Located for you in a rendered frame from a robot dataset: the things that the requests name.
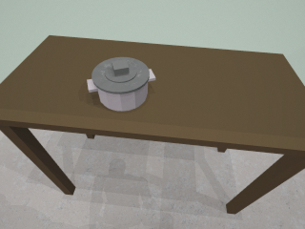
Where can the knob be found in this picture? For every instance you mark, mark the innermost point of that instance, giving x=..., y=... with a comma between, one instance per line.
x=120, y=67

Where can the table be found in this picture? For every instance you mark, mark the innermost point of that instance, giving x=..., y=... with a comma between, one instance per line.
x=226, y=99

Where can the pot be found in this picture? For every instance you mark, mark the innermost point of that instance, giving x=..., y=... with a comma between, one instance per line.
x=122, y=102

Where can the lid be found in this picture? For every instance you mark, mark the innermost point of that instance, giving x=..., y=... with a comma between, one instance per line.
x=104, y=79

